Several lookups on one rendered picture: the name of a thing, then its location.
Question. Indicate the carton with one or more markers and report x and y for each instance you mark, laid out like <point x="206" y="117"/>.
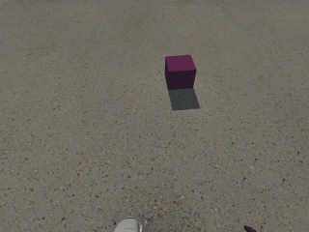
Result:
<point x="180" y="72"/>

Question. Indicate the left robot thigh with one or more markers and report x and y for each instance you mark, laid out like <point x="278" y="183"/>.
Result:
<point x="129" y="225"/>

